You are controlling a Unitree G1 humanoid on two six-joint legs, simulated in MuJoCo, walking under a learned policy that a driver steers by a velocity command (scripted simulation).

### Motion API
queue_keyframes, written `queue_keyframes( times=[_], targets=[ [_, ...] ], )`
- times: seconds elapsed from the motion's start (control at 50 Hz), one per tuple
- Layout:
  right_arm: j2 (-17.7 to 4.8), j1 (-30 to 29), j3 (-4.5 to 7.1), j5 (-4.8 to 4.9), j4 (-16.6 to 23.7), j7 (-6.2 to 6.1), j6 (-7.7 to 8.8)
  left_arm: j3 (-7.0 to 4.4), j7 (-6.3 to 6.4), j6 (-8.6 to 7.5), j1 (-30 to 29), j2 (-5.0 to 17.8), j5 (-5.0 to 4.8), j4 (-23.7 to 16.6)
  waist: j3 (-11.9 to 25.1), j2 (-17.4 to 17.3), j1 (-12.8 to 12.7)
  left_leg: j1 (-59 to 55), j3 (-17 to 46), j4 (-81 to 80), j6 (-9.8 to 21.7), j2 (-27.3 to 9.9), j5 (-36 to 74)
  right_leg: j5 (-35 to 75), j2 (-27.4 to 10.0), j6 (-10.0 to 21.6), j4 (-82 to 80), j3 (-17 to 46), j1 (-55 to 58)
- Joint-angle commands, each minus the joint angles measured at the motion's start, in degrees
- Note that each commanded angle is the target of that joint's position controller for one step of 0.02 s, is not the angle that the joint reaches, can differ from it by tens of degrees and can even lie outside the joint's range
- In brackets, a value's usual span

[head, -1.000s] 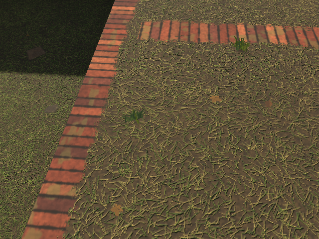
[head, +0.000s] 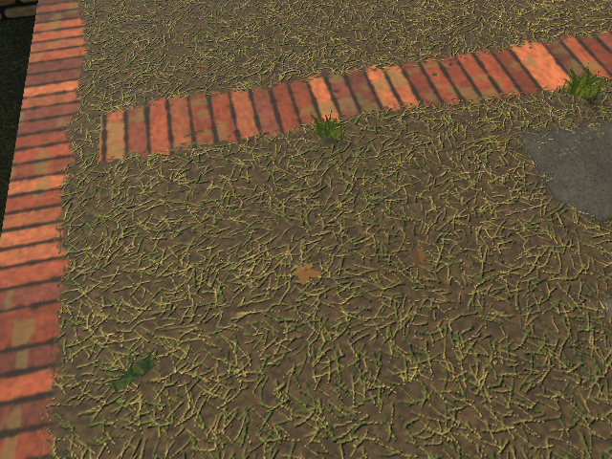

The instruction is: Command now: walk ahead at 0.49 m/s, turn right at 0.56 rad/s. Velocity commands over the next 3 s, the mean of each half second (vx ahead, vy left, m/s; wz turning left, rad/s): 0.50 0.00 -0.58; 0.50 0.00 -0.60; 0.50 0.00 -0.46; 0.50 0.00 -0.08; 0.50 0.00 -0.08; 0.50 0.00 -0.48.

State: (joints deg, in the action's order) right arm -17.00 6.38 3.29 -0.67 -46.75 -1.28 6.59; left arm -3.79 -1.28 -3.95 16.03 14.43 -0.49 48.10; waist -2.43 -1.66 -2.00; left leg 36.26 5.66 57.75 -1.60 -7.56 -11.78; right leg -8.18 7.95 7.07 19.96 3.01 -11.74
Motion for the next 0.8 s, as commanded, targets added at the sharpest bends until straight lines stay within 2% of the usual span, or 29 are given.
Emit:
queue_keyframes(
  times=[0.02, 0.08, 0.14, 0.2, 0.22, 0.24, 0.26, 0.28, 0.3, 0.32, 0.34, 0.36, 0.38, 0.42, 0.46, 0.5, 0.54, 0.6, 0.66, 0.7, 0.72, 0.74, 0.76, 0.78, 0.8],
  targets=[
    [-3.25, -1.51, 0.83, -0.59, 3.95, -0.66, -0.31, -2.19, 1.35, -1.01, -1.60, 9.91, -0.14, -4.80, 0.76, 4.08, 1.07, -2.22, -2.42, -11.27, -2.12, 2.06, 10.66, 5.78, -12.32, 7.84, -9.08, 11.91, -6.47],
    [-1.88, -7.30, 0.11, 0.01, 6.15, -0.03, 0.11, -2.25, 1.61, -0.46, 1.67, 10.11, -0.78, -4.24, 1.26, 5.46, -1.72, -5.45, -2.96, -22.85, -1.99, 5.01, 17.72, 3.60, -11.25, 5.64, -7.05, 11.82, -5.61],
    [-3.26, -10.68, 0.22, 0.82, 8.35, 0.91, 0.65, -2.18, 1.79, 0.08, 4.53, 9.72, -1.22, -3.40, 2.01, 6.21, -2.90, -5.62, -1.61, -27.64, -1.39, 6.27, 16.74, 2.63, -13.19, 5.27, -3.09, 16.05, -0.25],
    [-5.30, -9.99, 0.94, 1.31, 9.36, 2.03, 1.54, -2.35, 2.48, 0.82, 4.79, 10.03, -0.78, -3.97, 3.00, 7.47, -1.49, -8.63, -0.95, -31.17, 0.19, 7.30, 10.15, 4.28, -15.42, 4.52, 2.81, 21.25, 4.65],
    [-5.88, -7.16, 1.28, 1.39, 8.91, 2.05, 1.84, -2.36, 2.57, 1.07, 4.25, 9.94, -0.63, -4.33, 3.77, 8.62, 0.14, -12.58, -1.63, -32.29, 1.29, 7.42, 8.35, 5.95, -15.31, 3.96, 4.80, 22.09, 4.70],
    [-7.53, -1.29, 2.21, 1.14, 7.77, 1.76, 2.18, -1.89, 2.46, 1.19, 3.21, 8.75, -0.38, -5.06, 6.71, 8.42, 3.39, -21.33, -2.21, -34.45, 3.20, 6.91, 8.31, 8.59, -12.78, 2.45, 10.16, 20.73, 3.17],
    [-10.38, 7.86, 3.09, -0.04, 6.93, 1.27, 2.42, -0.65, 2.10, 0.88, 2.50, 5.43, 0.17, -6.28, 14.71, 4.80, 7.52, -36.97, 4.68, -31.87, 7.11, -1.29, 6.82, 5.09, -9.60, 0.30, 24.40, 16.47, -3.49],
    [-15.14, 15.20, 4.47, -0.72, 5.27, 0.94, 1.60, 0.64, 1.89, 0.18, 11.02, 1.24, -0.94, -7.46, 24.00, -11.05, 5.25, -59.39, 29.18, -33.99, 17.04, -15.57, -1.84, -19.40, -0.99, -4.31, 43.95, 7.59, -24.12],
    [-11.31, 16.21, 3.85, 0.76, 4.79, 1.36, 1.05, 0.23, 1.93, -0.04, 11.35, 6.13, -1.91, -7.32, 23.15, -13.85, 5.92, -59.68, 41.11, -38.48, 18.13, -18.49, -16.20, -25.55, -5.21, -5.05, 53.97, 7.38, -33.77],
    [-6.56, 12.98, 2.58, 1.21, 6.04, 1.24, 0.55, -1.01, 2.06, 0.24, 5.92, 10.62, -2.15, -7.86, 14.40, -6.72, 7.37, -52.64, 32.66, -39.94, 14.98, -15.41, -18.96, -20.29, -7.71, -5.57, 57.18, 7.32, -36.64],
    [-5.24, 9.72, 2.02, 0.82, 6.46, 1.17, -0.03, -1.25, 2.21, 0.58, 1.82, 10.68, -1.41, -8.87, 9.03, -2.58, 6.72, -44.85, 24.09, -40.75, 12.71, -12.64, -12.18, -15.91, -9.66, -6.04, 56.75, 5.11, -35.51],
    [-4.20, 6.97, 1.64, 0.55, 6.42, 1.25, -0.40, -1.45, 2.13, 0.74, -0.22, 10.11, -0.69, -9.72, 4.98, -2.00, 5.43, -38.00, 18.03, -42.16, 11.97, -10.18, -4.71, -12.88, -11.27, -6.49, 53.90, 4.76, -33.95],
    [-3.20, 5.73, 1.26, 0.12, 6.24, 1.31, -0.42, -1.66, 1.84, 1.07, -0.27, 9.06, -0.73, -10.15, 3.24, -3.39, 3.84, -33.27, 13.12, -43.77, 11.24, -8.14, -0.46, -11.21, -12.92, -6.46, 51.91, 4.63, -31.27],
    [-3.09, 5.43, 1.44, 0.46, 5.52, 1.62, -0.08, -1.16, 1.44, 1.86, 0.64, 6.11, -1.29, -10.74, 2.25, -4.99, 2.64, -28.98, 7.05, -46.74, 11.58, -6.67, 3.42, -10.29, -14.24, -6.73, 49.27, 3.06, -28.68],
    [-4.70, 5.99, 2.07, 0.67, 4.77, 1.67, 0.33, -0.85, 1.34, 2.32, -1.06, 5.02, -0.96, -12.28, 1.68, -3.86, 2.48, -28.37, 3.13, -48.59, 12.82, -7.30, 8.18, -7.98, -14.98, -7.43, 46.00, 2.73, -30.02],
    [-6.21, 6.62, 2.63, 0.46, 4.21, 1.53, 0.30, -0.69, 1.15, 2.36, -2.89, 4.81, -0.74, -13.30, 1.85, -2.82, 2.70, -29.87, -0.40, -49.08, 13.30, -7.91, 12.51, -3.70, -15.45, -7.98, 41.76, 2.79, -31.59],
    [-6.96, 6.73, 2.88, 0.25, 3.90, 1.32, 0.05, -0.55, 0.54, 2.12, -4.94, 4.81, -0.88, -13.56, 1.73, -2.62, 3.34, -31.02, -5.18, -49.11, 12.23, -6.80, 14.57, 2.59, -15.49, -7.85, 35.39, 1.83, -30.64],
    [-8.21, 8.45, 3.12, 0.65, 3.24, 0.93, -0.58, -0.01, -0.61, 1.50, -11.41, 3.87, -0.81, -15.06, -0.04, -1.99, 5.86, -32.03, -10.30, -48.75, 10.63, -5.98, 14.72, 9.01, -14.33, -7.10, 25.57, -1.51, -27.94],
    [-9.85, 10.90, 3.61, 1.48, 2.35, 0.91, -1.52, 0.12, -1.62, 1.40, -15.99, 3.93, -1.10, -17.04, -1.75, -1.76, 7.12, -36.35, -12.17, -47.62, 9.73, -7.76, 15.51, 6.89, -13.46, -5.67, 19.94, -3.68, -27.63],
    [-11.20, 11.54, 4.07, 2.05, 2.05, 0.87, -2.32, -0.28, -2.19, 1.44, -17.10, 4.83, -1.02, -18.34, -1.58, -1.99, 6.30, -39.33, -13.57, -44.32, 8.88, -8.92, 24.79, 1.84, -11.67, -3.60, 17.40, -5.64, -25.49],
    [-12.12, 11.38, 4.34, 2.20, 2.17, 0.70, -2.71, -0.86, -2.29, 1.59, -15.79, 5.90, -0.85, -18.48, -0.06, -3.02, 4.85, -40.53, -14.77, -40.38, 8.21, -8.95, 34.97, -1.47, -9.68, -2.29, 16.74, -7.27, -22.18],
    [-12.67, 11.15, 4.47, 2.19, 2.29, 0.41, -3.05, -1.83, -2.30, 1.83, -11.53, 7.69, -0.68, -17.67, 2.90, -3.81, 2.07, -40.66, -16.10, -33.48, 7.47, -8.55, 44.52, -3.64, -7.18, -0.76, 15.98, -8.88, -15.95],
    [-12.29, 10.50, 4.24, 2.37, 2.63, 0.11, -3.41, -3.49, -1.93, 2.02, -2.62, 10.34, -0.78, -15.35, 7.47, -2.93, -3.04, -37.18, -18.18, -22.26, 5.89, -6.82, 47.84, -0.66, -4.47, 1.30, 12.28, -9.77, -3.65],
    [-10.21, 11.16, 3.31, 1.47, 3.56, -0.18, -3.18, -5.48, -0.91, 2.52, 7.78, 14.46, -0.92, -12.83, 12.82, 0.60, -7.59, -24.32, -18.53, -6.13, 3.36, -4.79, 35.26, 1.07, -7.49, 4.12, 11.68, -2.58, 14.21],
    [-1.70, 16.48, 0.45, -1.02, 7.38, 0.65, -1.77, -6.45, -0.33, 2.16, 6.74, 22.11, -1.43, -13.18, 17.40, 17.21, -0.57, 3.06, -15.34, 14.89, -0.35, 5.64, -18.79, -4.28, -23.39, 14.50, 9.38, 29.23, 34.42]
  ],
)
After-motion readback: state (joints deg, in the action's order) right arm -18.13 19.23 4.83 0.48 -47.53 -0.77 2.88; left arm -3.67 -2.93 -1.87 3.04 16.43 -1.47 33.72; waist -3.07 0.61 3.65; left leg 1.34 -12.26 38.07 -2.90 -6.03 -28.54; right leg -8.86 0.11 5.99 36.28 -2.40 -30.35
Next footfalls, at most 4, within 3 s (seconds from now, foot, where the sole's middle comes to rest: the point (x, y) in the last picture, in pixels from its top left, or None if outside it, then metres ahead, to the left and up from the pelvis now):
0.26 left None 0.34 0.14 -0.78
0.78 right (436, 445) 0.51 -0.20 -0.78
1.24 left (416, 310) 0.85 -0.19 -0.78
1.72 right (564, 325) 0.81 -0.55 -0.78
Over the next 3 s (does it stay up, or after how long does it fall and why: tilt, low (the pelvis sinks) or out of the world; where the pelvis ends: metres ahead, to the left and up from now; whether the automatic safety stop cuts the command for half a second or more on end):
stays up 1.20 -0.92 0.00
